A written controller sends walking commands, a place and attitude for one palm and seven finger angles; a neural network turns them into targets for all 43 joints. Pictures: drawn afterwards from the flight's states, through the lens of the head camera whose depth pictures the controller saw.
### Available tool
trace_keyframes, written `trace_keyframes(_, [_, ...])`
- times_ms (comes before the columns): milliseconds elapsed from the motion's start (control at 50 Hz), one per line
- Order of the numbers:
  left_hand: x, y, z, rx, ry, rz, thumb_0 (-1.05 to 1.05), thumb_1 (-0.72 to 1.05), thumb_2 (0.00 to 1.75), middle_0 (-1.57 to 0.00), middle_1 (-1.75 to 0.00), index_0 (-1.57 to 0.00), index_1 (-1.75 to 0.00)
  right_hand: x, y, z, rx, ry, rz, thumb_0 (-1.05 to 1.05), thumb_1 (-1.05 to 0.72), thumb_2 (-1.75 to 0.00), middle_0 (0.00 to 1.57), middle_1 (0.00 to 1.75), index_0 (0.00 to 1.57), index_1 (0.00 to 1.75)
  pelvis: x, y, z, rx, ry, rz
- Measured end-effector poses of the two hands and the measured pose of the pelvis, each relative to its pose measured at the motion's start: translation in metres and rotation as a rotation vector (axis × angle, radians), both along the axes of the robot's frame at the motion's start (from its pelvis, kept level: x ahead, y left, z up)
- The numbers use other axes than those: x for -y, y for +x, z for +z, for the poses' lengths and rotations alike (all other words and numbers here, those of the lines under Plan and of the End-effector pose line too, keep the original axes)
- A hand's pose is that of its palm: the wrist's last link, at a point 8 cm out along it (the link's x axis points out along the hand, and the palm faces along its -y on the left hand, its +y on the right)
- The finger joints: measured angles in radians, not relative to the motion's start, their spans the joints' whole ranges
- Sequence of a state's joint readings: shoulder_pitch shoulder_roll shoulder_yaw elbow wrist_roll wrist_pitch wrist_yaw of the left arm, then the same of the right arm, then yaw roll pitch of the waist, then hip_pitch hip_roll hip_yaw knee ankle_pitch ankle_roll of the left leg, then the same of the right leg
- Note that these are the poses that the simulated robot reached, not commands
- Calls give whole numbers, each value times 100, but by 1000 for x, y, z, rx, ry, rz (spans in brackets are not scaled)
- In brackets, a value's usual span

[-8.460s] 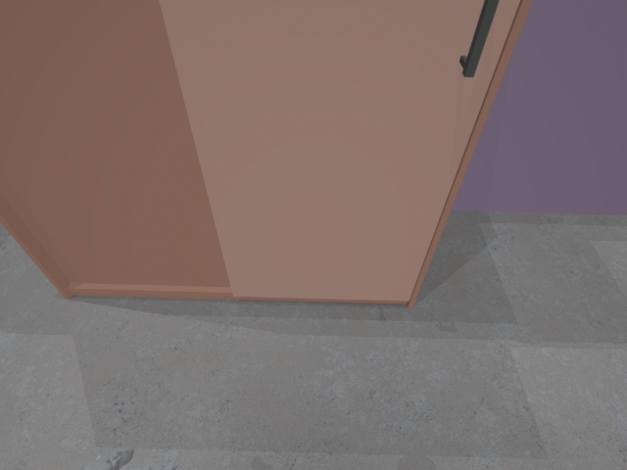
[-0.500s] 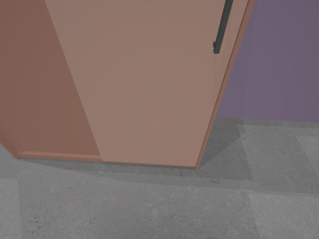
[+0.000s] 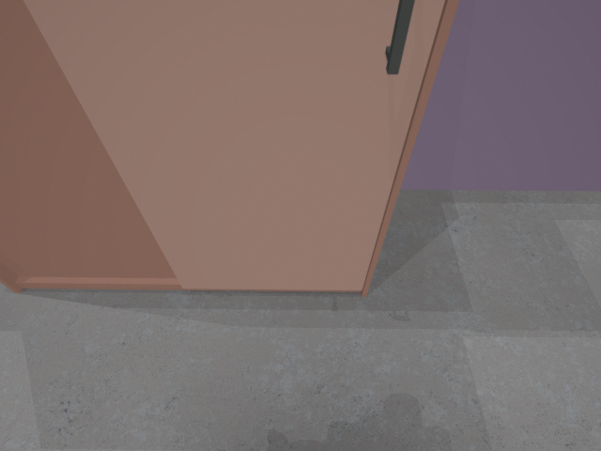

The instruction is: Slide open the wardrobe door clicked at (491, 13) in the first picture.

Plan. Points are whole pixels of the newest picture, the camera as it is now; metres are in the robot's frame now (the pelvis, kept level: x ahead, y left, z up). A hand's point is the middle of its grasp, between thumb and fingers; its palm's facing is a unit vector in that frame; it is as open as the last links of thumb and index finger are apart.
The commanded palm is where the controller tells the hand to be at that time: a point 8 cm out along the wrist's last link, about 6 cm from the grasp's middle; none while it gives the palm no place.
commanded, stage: come to a stop and stand still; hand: right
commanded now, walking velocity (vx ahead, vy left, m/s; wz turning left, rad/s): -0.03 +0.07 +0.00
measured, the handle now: out of the picture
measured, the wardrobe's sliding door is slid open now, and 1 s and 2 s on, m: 0.00 0.00 0.00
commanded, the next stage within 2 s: look again from close up in 0.02 s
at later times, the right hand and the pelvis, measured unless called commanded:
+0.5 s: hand out of the picture +0.01 -0.13 -0.17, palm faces +0.01 +0.98 -0.19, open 7.3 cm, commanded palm none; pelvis +0.00 +0.04 +0.01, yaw +0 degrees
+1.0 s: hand out of the picture -0.01 -0.10 -0.17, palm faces +0.04 +0.99 -0.15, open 7.4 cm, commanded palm none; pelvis +0.02 +0.04 +0.01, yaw +0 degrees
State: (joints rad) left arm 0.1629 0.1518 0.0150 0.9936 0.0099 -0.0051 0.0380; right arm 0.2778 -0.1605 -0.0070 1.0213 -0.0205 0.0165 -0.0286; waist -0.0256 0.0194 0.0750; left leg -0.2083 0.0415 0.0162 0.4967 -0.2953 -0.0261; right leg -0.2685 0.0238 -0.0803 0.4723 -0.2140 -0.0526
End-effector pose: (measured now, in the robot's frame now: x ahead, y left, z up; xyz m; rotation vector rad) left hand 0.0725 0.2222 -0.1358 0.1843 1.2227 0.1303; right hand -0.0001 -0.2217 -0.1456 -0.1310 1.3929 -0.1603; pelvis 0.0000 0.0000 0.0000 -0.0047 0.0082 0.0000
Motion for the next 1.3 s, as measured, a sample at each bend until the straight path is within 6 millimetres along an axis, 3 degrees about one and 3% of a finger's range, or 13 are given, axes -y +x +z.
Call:
trace_keyframes(80, [-3, 4, -3, 20, -18, 2, 0, 91, 90, -20, -30, -20, -30, 1, 6, 4, 20, -25, 14, 1, -91, -90, 19, 30, 20, 30, -6, -4, -1, 4, -2, 5])
trace_keyframes(180, [-13, -6, -7, 9, -33, 16, 0, 91, 90, -20, -30, -20, -30, -6, 11, 9, 55, -42, 26, 1, -91, -90, 19, 30, 20, 30, -15, -7, 0, 10, 0, 8])
trace_keyframes(400, [-38, -58, -6, -104, -23, 53, 0, 92, 90, -20, -30, -20, -30, -30, 11, 9, 70, -22, 43, 1, -93, -90, 20, 30, 20, 30, -34, -2, 4, 27, -4, 8])
trace_keyframes(540, [-36, -90, -7, -199, -41, 64, 0, 91, 90, -20, -30, -20, -30, -43, 1, 8, 34, -4, 34, 1, -92, -90, 20, 30, 20, 30, -40, 1, 5, 28, -2, 4])
trace_keyframes(640, [-30, -100, -8, -239, -58, 68, 0, 91, 90, -20, -30, -20, -30, -52, -9, 7, 2, 11, 21, 1, -92, -90, 19, 30, 20, 30, -43, 4, 6, 25, -2, 2])
trace_keyframes(880, [-24, -81, -9, -217, -68, 59, 0, 91, 90, -20, -30, -20, -30, -67, -18, 5, -37, 36, -8, 1, -91, -90, 19, 30, 20, 30, -45, 14, 6, 21, -3, 0])
trace_keyframes(1300, [-36, -53, -8, -194, -38, 44, 1, 92, 90, -20, -30, -20, -30, -64, -1, 5, -34, 20, -17, 1, -91, -90, 19, 30, 20, 30, -47, 32, 5, 14, -8, -3])
